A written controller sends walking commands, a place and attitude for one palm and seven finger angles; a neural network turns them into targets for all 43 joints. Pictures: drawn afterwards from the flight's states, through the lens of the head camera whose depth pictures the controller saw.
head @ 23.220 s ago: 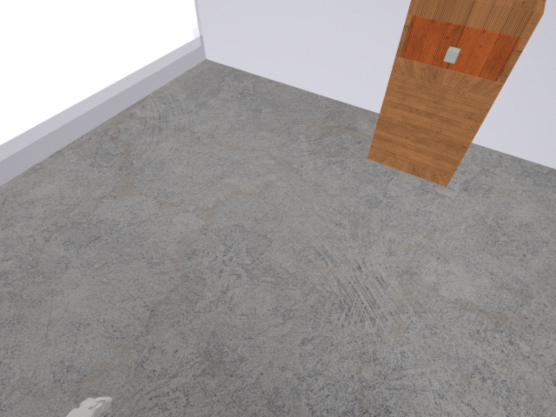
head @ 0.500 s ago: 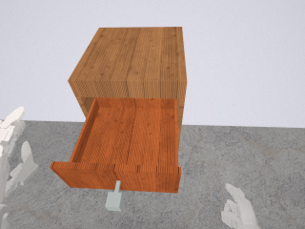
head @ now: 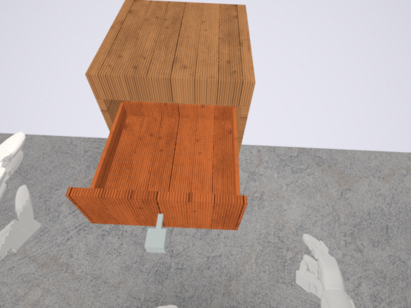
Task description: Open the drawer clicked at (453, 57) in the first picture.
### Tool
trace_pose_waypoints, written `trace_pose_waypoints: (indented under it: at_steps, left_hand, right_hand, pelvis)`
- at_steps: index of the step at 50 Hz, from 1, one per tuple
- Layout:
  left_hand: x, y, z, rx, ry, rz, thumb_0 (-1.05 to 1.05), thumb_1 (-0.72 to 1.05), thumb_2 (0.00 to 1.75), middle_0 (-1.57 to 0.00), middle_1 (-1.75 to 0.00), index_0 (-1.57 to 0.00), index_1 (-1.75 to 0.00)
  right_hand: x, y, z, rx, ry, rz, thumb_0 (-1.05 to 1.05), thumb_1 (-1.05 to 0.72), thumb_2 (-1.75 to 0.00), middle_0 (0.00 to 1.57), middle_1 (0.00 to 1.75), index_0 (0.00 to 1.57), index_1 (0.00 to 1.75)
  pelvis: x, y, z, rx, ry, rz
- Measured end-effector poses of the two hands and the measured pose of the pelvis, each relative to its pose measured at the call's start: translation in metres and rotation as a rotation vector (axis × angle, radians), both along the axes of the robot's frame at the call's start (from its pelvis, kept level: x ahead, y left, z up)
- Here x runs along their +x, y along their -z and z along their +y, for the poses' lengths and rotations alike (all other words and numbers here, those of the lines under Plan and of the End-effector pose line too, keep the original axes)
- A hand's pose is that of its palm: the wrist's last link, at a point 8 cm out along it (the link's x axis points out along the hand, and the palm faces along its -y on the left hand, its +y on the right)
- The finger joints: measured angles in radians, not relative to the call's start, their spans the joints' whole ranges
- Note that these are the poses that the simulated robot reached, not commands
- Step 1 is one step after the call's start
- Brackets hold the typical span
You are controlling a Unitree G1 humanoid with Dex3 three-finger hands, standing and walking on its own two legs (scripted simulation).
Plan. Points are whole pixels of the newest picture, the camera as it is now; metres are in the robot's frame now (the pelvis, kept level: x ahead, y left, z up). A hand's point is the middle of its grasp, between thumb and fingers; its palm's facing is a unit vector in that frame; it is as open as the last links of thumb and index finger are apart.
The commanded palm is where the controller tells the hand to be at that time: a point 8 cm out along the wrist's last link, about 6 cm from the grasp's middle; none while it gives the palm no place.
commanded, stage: step back with the hand held close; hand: left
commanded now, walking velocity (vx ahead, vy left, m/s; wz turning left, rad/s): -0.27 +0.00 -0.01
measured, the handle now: (158, 231) +0.29 +0.13 -0.10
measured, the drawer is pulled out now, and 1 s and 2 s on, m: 0.30 0.30 0.30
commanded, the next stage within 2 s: stop stepping back and stand still in 0.82 s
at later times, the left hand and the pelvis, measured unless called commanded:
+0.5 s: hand (37, 250) +0.17 +0.22 +0.16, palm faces +0.25 -0.83 -0.49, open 7.4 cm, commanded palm +0.10 +0.27 +0.18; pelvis -0.05 -0.01 -0.01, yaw -3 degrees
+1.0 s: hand out of the picture +0.04 +0.17 +0.17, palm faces +0.24 -0.83 -0.50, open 7.4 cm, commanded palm -0.03 +0.23 +0.18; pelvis -0.17 -0.05 +0.00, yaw -2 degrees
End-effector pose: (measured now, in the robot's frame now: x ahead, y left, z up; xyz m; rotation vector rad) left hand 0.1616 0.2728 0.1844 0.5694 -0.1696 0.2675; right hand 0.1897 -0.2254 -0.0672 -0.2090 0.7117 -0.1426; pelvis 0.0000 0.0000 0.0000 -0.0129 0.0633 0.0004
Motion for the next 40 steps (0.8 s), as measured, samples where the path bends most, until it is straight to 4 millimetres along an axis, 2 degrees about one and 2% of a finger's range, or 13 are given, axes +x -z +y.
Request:
trace_pose_waypoints:
  at_steps: [9, 18, 21, 24, 28, 32, 36, 40]
  left_hand:
    - [-0.023, 0.001, 0.001, -0.045, -0.007, -0.069, 0.01, 0.89, 0.90, -0.21, -0.30, -0.21, -0.30]
    - [-0.021, 0.001, 0.017, 0.002, 0.005, -0.077, 0.01, 0.89, 0.90, -0.21, -0.30, -0.21, -0.30]
    - [-0.022, -0.001, 0.010, 0.008, 0.029, -0.074, 0.01, 0.89, 0.90, -0.21, -0.30, -0.21, -0.30]
    - [-0.025, 0.001, -0.006, -0.001, 0.071, -0.061, 0.01, 0.89, 0.90, -0.20, -0.30, -0.21, -0.30]
    - [-0.034, 0.003, -0.034, -0.004, 0.141, -0.021, 0.01, 0.89, 0.90, -0.20, -0.30, -0.21, -0.30]
    - [-0.058, -0.004, -0.052, 0.024, 0.196, 0.005, 0.01, 0.89, 0.90, -0.21, -0.30, -0.21, -0.30]
    - [-0.080, -0.005, -0.045, 0.024, 0.127, 0.016, 0.01, 0.88, 0.90, -0.21, -0.30, -0.22, -0.30]
    - [-0.096, 0.004, -0.032, -0.002, 0.036, 0.013, 0.01, 0.88, 0.90, -0.21, -0.30, -0.22, -0.30]
  right_hand:
    - [-0.023, 0.004, 0.004, -0.014, -0.020, 0.006, 0.02, -0.90, -0.90, 0.20, 0.30, 0.21, 0.30]
    - [-0.049, 0.003, 0.004, -0.042, 0.018, 0.032, 0.02, -0.90, -0.90, 0.20, 0.30, 0.20, 0.30]
    - [-0.053, 0.004, 0.006, -0.027, -0.002, 0.024, 0.02, -0.90, -0.90, 0.20, 0.30, 0.20, 0.30]
    - [-0.057, 0.008, 0.005, -0.005, -0.027, 0.016, 0.02, -0.90, -0.90, 0.20, 0.30, 0.21, 0.30]
    - [-0.069, 0.013, -0.005, 0.029, -0.044, 0.005, 0.02, -0.90, -0.90, 0.20, 0.30, 0.21, 0.30]
    - [-0.091, 0.013, -0.023, 0.053, 0.007, 0.007, 0.02, -0.90, -0.90, 0.20, 0.30, 0.21, 0.30]
    - [-0.114, 0.005, -0.041, 0.010, 0.072, 0.047, 0.02, -0.90, -0.90, 0.20, 0.30, 0.21, 0.30]
    - [-0.129, 0.001, -0.050, -0.055, 0.078, 0.059, 0.02, -0.90, -0.90, 0.20, 0.30, 0.20, 0.30]
  pelvis:
    - [-0.017, 0.004, 0.003, -0.024, -0.011, -0.008]
    - [-0.028, 0.004, 0.010, -0.021, 0.001, 0.005]
    - [-0.034, 0.004, 0.006, -0.015, 0.022, 0.023]
    - [-0.045, 0.005, -0.002, -0.006, 0.050, 0.037]
    - [-0.071, 0.004, -0.014, -0.027, 0.064, 0.027]
    - [-0.087, 0.003, -0.025, -0.037, 0.044, 0.003]
    - [-0.094, -0.004, -0.029, 0.017, 0.040, 0.015]
    - [-0.108, -0.003, -0.028, 0.015, 0.013, 0.022]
